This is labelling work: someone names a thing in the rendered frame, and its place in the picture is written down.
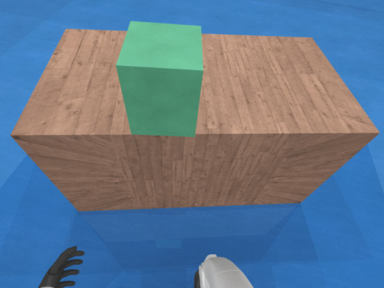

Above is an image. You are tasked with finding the pedestal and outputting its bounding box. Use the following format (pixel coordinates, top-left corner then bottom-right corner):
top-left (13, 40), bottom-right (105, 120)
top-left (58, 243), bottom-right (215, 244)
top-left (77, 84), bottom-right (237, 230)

top-left (10, 29), bottom-right (380, 211)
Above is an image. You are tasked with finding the robot right thigh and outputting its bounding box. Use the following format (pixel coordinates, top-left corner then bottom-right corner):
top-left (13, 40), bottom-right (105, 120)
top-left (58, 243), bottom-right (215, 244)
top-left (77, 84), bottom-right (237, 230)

top-left (199, 257), bottom-right (254, 288)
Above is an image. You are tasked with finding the carton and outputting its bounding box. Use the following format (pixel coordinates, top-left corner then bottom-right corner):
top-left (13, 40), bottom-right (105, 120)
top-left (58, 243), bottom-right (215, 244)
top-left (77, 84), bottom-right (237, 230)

top-left (116, 21), bottom-right (203, 137)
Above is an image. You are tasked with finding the left robot hand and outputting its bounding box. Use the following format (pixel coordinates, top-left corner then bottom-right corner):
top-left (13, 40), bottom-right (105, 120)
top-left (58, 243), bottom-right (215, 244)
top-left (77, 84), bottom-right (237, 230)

top-left (38, 246), bottom-right (85, 288)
